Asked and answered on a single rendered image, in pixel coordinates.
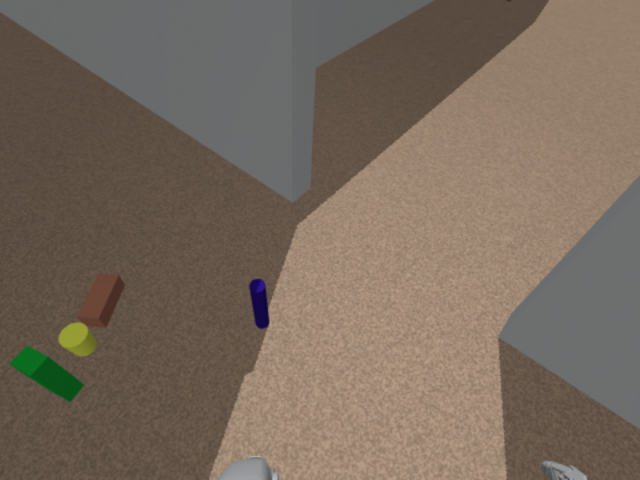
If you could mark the right robot hand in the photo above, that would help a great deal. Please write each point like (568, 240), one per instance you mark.
(555, 471)

